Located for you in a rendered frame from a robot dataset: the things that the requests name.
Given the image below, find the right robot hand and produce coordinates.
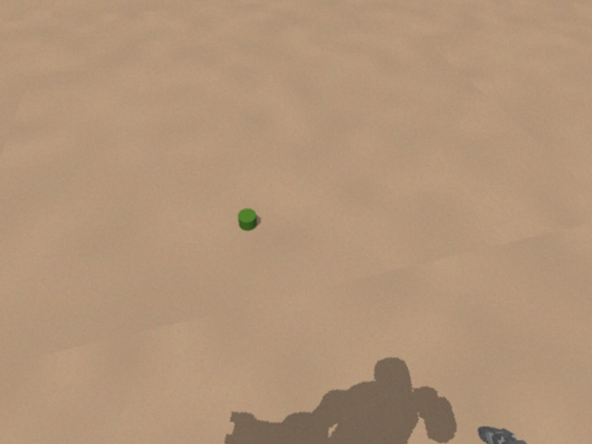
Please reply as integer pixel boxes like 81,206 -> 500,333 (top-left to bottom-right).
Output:
478,426 -> 527,444

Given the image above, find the tin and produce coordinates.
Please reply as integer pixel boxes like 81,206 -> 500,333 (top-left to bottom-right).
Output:
238,208 -> 257,230

